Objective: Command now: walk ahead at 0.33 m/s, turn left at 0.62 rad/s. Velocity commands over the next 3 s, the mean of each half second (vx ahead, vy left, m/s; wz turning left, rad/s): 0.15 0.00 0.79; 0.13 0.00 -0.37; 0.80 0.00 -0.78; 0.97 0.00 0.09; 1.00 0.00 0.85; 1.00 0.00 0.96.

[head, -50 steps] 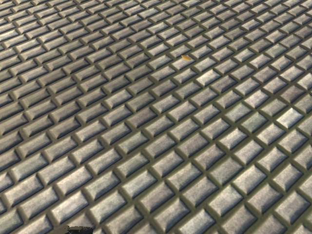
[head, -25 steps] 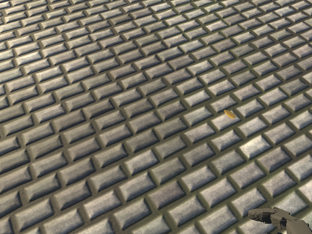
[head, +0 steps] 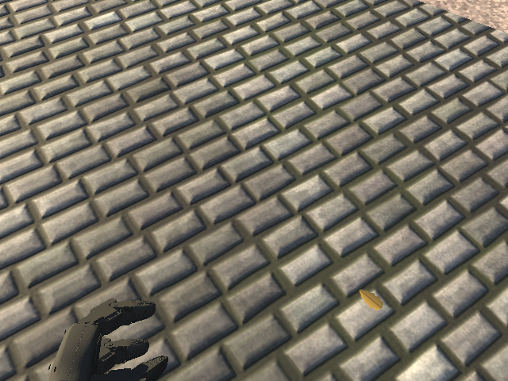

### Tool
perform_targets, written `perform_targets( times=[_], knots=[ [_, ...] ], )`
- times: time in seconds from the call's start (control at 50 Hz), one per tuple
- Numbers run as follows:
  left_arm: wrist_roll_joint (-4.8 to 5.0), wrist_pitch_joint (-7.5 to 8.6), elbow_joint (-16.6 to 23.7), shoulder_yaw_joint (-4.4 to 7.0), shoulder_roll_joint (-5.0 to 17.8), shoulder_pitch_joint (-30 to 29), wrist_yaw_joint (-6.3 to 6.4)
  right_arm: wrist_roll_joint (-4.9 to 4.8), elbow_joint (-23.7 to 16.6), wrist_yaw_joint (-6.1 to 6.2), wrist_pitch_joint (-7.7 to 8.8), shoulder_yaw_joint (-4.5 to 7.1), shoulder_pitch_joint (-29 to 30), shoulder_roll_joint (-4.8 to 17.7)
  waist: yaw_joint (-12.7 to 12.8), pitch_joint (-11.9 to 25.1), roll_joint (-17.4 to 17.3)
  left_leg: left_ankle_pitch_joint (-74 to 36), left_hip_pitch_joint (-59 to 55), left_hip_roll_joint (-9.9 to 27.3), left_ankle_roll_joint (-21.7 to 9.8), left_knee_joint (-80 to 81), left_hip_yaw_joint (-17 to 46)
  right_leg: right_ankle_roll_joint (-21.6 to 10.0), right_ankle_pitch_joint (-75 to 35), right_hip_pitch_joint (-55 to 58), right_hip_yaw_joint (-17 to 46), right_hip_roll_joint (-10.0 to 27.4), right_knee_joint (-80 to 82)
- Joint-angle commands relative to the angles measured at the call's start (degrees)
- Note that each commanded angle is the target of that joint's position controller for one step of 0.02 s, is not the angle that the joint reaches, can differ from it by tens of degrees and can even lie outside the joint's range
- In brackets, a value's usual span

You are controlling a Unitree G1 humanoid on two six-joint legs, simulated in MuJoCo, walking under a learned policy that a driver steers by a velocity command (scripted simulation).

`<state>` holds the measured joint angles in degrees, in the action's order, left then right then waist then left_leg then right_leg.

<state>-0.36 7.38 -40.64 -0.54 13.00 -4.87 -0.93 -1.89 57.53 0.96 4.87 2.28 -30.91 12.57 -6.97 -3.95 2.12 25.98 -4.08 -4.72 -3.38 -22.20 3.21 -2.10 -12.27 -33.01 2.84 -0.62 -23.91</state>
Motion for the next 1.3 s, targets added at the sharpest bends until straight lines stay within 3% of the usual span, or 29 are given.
perform_targets(
  times=[0.02,0.04,0.06,0.08,0.1,0.14,0.18,0.26,0.34,0.44,0.46,0.48,0.5,0.52,0.54,0.56,0.6,0.68,0.82,0.86,0.96,1.0,1.02,1.04,1.06,1.1,1.14,1.22,1.3],
  knots=[
    [-1.93,-0.18,-2.7,4.91,13.7,25.7,1.84,0.87,-9.6,1.01,-0.77,1.61,11.6,7.6,17.6,18.7,-5.8,-33.7,23.0,2.9,3.7,-31.8,5.1,-3.9,-24.6,44.5,5.9,9.0,-6.1],
    [-4.85,-0.75,-1.4,3.47,13.8,24.9,1.53,1.37,-9.5,0.66,-1.16,-0.48,-1.3,-0.4,10.8,30.9,12.6,19.1,35.8,-4.5,5.5,-56.1,3.6,-13.7,-53.5,58.0,23.2,28.8,-12.0],
    [-3.21,-1.42,0.7,2.9,10.8,23.6,0.81,0.7,-8.4,0.0,-1.68,0.01,-9.1,4.4,9.6,39.7,12.9,18.6,36.7,-1.0,6.0,-65.5,10.3,-17.5,-49.7,59.3,29.3,30.9,-11.3],
    [-0.97,-2.33,2.2,3.59,10.4,17.1,0.77,-0.67,-10.4,0.14,-2.76,0.71,-5.3,7.0,8.3,34.8,10.3,12.4,42.9,3.3,6.7,-67.8,6.3,-18.2,-25.2,53.5,26.9,30.5,-6.7],
    [0.13,-3.17,2.7,3.06,7.3,12.9,1.41,-0.22,-11.6,0.86,-3.89,1.64,1.1,9.1,8.4,25.6,3.3,6.0,45.1,6.3,7.6,-63.8,2.1,-15.9,-9.4,42.5,21.2,25.3,-1.3],
    [-0.76,-3.89,1.9,2.47,5.9,7.9,2.11,-0.28,-12.9,1.76,-6.51,3.28,5.4,9.8,5.0,12.5,1.6,2.5,39.8,9.2,8.4,-60.4,0.6,-12.6,0.3,22.0,10.3,19.7,4.9],
    [-1.63,-3.59,1.0,3.35,7.2,5.2,1.89,-0.16,-15.1,2.02,-7.73,2.81,6.1,5.8,3.2,7.8,4.3,0.6,35.4,10.2,8.1,-51.8,-1.2,-11.5,1.6,12.4,2.1,17.6,8.9],
    [-1.13,-3.67,0.4,5.15,10.4,4.3,2.95,0.31,-18.8,0.89,-7.22,2.99,11.2,5.9,3.8,11.9,3.4,-10.6,32.6,12.1,6.3,-37.6,-2.3,-12.6,0.7,15.8,-3.8,19.6,9.9],
    [0.29,-5.1,0.0,5.91,11.9,3.2,2.98,0.39,-21.0,-1.06,-8.23,3.86,16.2,8.6,4.6,11.0,4.8,-15.0,27.5,10.7,3.9,-26.9,-5.6,-10.0,11.8,17.4,-8.8,20.2,9.6],
    [2.1,-6.73,-2.5,6.7,11.7,7.0,1.98,1.11,-22.3,-1.5,-8.89,5.71,17.0,10.8,4.2,9.3,1.4,-16.2,19.9,6.9,-1.6,-10.1,-8.1,-2.4,22.9,21.0,-12.7,19.2,-1.9],
    [1.23,-7.25,-3.7,6.31,9.7,10.9,1.58,1.84,-21.8,-0.52,-8.49,6.96,14.2,15.2,4.9,7.5,-9.6,-31.1,13.3,11.6,-5.0,-1.5,2.4,2.0,30.0,13.1,-16.7,13.5,-15.0],
    [-1.27,-7.44,-1.1,5.35,7.8,10.3,1.27,2.58,-23.9,0.46,-7.93,7.32,14.4,20.7,7.4,6.8,-25.2,-48.6,4.9,24.9,-14.0,-0.7,22.3,7.1,51.2,-6.4,-17.0,4.8,-35.2],
    [-0.58,-7.1,-0.3,5.88,9.7,6.3,1.54,4.21,-24.6,-0.22,-6.36,6.7,13.5,19.5,2.9,13.7,-17.8,-45.4,7.3,28.4,-19.1,1.7,24.2,6.4,51.2,-8.8,-5.9,2.9,-45.4],
    [1.26,-7.29,-0.5,6.23,10.8,4.8,1.73,4.37,-24.0,-0.58,-5.2,5.72,14.7,17.1,3.4,13.2,-11.9,-41.7,8.5,26.0,-16.2,2.0,17.6,4.9,46.3,-9.0,-3.9,4.2,-47.5],
    [1.64,-7.57,-2.2,6.1,9.5,6.8,2.12,3.46,-23.6,-0.38,-4.61,4.77,18.1,14.1,5.6,12.6,-8.7,-36.8,9.8,22.9,-12.1,1.3,12.4,3.9,41.5,-8.3,-2.7,5.3,-45.5],
    [1.01,-8.01,-4.4,5.95,8.8,9.0,2.37,2.7,-23.2,-0.17,-4.47,3.23,21.1,9.7,6.9,12.9,-7.7,-34.7,11.3,21.0,-9.5,1.1,8.2,4.2,38.4,-5.5,-1.9,6.3,-43.8],
    [0.99,-8.65,-7.6,5.97,8.0,13.6,2.09,3.64,-21.6,0.3,-3.9,1.41,23.2,5.6,8.7,12.6,-8.9,-34.2,17.0,18.9,-8.3,2.2,1.3,5.3,32.7,3.1,-1.4,4.9,-42.5],
    [1.41,-8.8,-4.3,6.0,9.3,8.9,2.04,3.92,-20.8,2.38,-4.2,2.96,23.5,10.8,6.2,8.7,-8.9,-29.9,13.0,22.2,-9.8,3.8,0.6,6.5,32.0,0.0,-2.2,4.4,-33.9],
    [1.58,-10.13,-0.9,5.85,7.1,10.3,0.58,3.39,-19.6,2.95,-5.15,4.04,24.0,11.0,5.2,7.6,-8.4,-30.7,10.5,26.0,-10.7,3.4,-2.8,6.0,36.3,0.9,-5.9,6.3,-28.7],
    [2.19,-10.04,0.2,5.85,7.0,10.3,-0.31,2.27,-19.1,2.32,-4.71,4.92,22.4,12.5,4.4,9.6,-9.0,-9.3,10.0,27.4,-9.4,7.7,-1.9,3.7,36.4,2.8,-7.6,6.7,-26.5],
    [2.6,-9.23,-3.0,6.78,7.1,18.8,-1.55,-0.21,-18.9,0.41,-2.72,5.65,28.3,13.3,10.6,6.0,-7.6,9.8,15.9,25.4,-3.8,10.0,-6.9,-3.1,35.9,16.2,-13.3,5.0,-13.2],
    [2.34,-8.9,-9.6,8.17,8.5,32.4,-0.57,0.11,-19.4,-0.16,-2.42,4.78,32.1,9.2,16.2,5.3,0.1,6.9,24.8,18.3,-0.2,-7.4,-15.6,-6.3,35.0,31.5,-15.0,0.2,-4.2],
    [2.0,-8.06,-11.0,9.71,12.9,39.5,-0.15,0.73,-21.4,-0.74,-1.98,3.42,36.3,4.9,19.6,3.2,12.5,5.5,43.9,13.9,2.7,-35.6,-18.6,-12.3,41.8,42.1,5.0,10.3,0.2],
    [1.5,-5.05,-6.7,9.15,17.6,36.1,-0.94,0.48,-26.0,-1.15,-0.09,2.23,38.7,1.9,15.3,1.6,17.4,9.6,66.2,2.9,4.9,-50.8,-8.3,-21.4,46.9,47.0,38.0,19.1,9.2],
    [-2.41,-6.6,-4.6,8.72,16.5,31.3,-0.42,7.89,-26.1,-2.65,-0.77,1.33,39.6,4.3,16.1,1.5,8.9,4.2,71.6,7.3,5.2,-52.8,-2.7,-19.4,51.0,44.6,39.2,22.6,16.2],
    [-1.65,-6.47,-2.9,7.69,13.4,27.0,0.13,6.38,-23.6,-4.03,-0.3,2.45,35.3,9.4,11.7,-0.5,0.4,-7.6,64.5,10.6,5.7,-47.7,-2.1,-16.0,46.1,38.6,27.1,17.5,14.8],
    [-0.49,-5.18,-2.7,6.9,12.0,26.4,0.16,6.2,-22.0,-4.66,-1.5,2.57,32.4,10.6,9.9,-0.3,1.1,-12.6,55.0,10.3,7.0,-41.2,-3.1,-13.8,40.6,32.7,20.7,12.1,17.6],
    [-0.06,-3.58,-4.6,7.19,12.6,31.2,-0.04,4.41,-23.8,-4.58,-2.96,1.01,36.9,8.1,11.1,-2.2,0.9,-17.3,51.6,7.3,7.6,-29.3,-4.9,-13.3,26.0,32.2,16.1,8.4,17.3],
    [0.21,-3.07,-4.8,7.72,13.8,32.1,0.57,3.38,-27.2,-4.62,-2.32,0.12,42.5,7.9,12.5,-2.2,5.4,-20.5,42.0,5.6,6.3,-16.1,-5.0,-12.0,13.6,30.8,16.8,9.2,16.1]
  ],
)
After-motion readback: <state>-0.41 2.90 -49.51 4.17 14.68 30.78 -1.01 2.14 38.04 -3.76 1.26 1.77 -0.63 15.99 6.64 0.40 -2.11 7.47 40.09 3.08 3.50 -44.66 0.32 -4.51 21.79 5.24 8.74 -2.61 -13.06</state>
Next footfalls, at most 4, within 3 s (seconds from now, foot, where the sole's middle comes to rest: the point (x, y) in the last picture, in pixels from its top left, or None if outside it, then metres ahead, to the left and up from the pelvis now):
0.02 right None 0.25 -0.11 -0.76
0.46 left None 0.17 0.14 -0.76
1.02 right None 0.19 -0.10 -0.76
1.40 left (209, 310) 0.63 0.06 -0.76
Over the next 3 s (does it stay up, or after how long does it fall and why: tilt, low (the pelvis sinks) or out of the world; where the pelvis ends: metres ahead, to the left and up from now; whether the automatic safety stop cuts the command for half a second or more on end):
stays up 1.81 -0.13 0.01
